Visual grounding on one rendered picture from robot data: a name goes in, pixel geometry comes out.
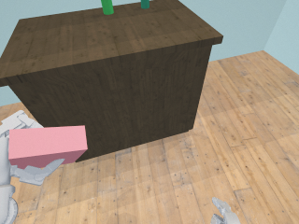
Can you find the robot left forearm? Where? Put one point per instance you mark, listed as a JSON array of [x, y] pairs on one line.
[[8, 206]]

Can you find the table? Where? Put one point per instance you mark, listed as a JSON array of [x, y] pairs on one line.
[[131, 77]]

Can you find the sponge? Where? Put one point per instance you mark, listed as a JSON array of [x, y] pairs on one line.
[[40, 146]]

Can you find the robot right hand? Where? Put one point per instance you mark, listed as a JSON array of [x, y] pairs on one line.
[[225, 209]]

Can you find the robot left hand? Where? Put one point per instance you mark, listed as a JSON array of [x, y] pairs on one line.
[[30, 175]]

